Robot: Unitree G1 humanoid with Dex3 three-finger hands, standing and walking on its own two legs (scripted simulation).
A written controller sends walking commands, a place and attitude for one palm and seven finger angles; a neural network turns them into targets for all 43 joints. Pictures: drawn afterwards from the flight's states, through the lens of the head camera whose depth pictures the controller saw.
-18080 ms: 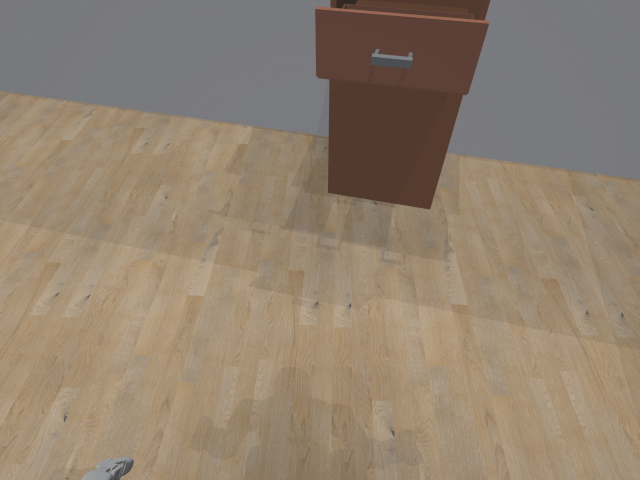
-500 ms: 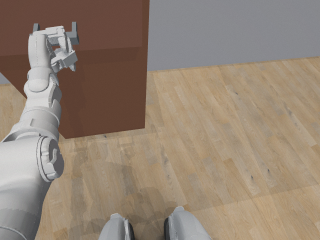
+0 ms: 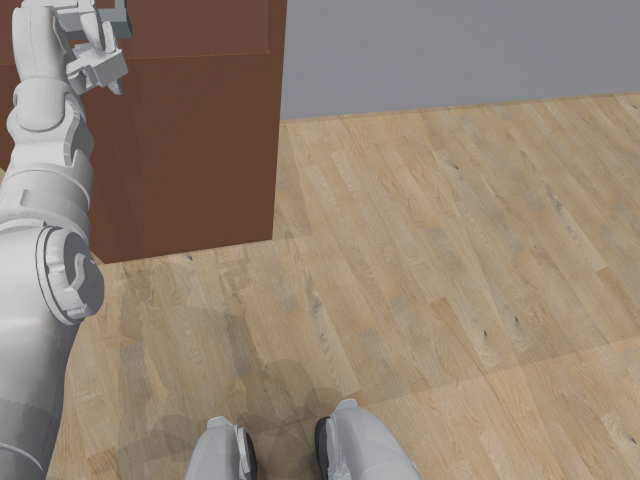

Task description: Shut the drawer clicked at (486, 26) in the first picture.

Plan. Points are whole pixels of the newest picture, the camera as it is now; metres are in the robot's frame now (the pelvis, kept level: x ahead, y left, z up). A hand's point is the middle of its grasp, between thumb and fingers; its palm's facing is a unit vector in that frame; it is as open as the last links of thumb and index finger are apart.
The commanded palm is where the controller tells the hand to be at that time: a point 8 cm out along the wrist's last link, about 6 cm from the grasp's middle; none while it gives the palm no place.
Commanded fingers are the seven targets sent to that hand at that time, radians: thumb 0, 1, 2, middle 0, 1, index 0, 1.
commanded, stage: pull the fist back off the drawer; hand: left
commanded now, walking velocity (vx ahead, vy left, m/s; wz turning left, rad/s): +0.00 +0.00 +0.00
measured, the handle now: (78, 11) +0.65 +0.18 +0.10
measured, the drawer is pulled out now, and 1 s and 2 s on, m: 0.00 0.00 0.00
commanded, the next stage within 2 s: draw the hand back to the body in 0.80 s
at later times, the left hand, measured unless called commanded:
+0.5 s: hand (111, 54) +0.58 +0.15 +0.11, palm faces +0.05 -1.00 -0.03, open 3.0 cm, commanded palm +0.57 +0.17 +0.10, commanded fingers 0.00 0.90 0.90 -1.40 -1.60 -1.40 -1.60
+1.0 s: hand (105, 62) +0.56 +0.15 +0.11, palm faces +0.07 -1.00 +0.00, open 3.2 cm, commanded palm +0.50 +0.19 +0.12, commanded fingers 0.00 0.90 0.90 -1.40 -1.60 -1.40 -1.60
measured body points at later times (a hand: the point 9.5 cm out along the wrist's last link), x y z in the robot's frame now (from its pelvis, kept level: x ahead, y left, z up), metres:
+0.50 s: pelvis -0.01 +0.00 -0.01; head +0.16 +0.03 +0.41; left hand +0.57 +0.20 +0.11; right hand -0.07 -0.25 -0.10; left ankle +0.03 +0.09 -0.67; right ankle +0.02 -0.13 -0.67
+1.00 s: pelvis +0.04 +0.00 +0.02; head +0.17 +0.01 +0.45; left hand +0.56 +0.20 +0.11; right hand +0.02 -0.26 -0.09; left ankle +0.03 +0.09 -0.67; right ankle +0.02 -0.13 -0.67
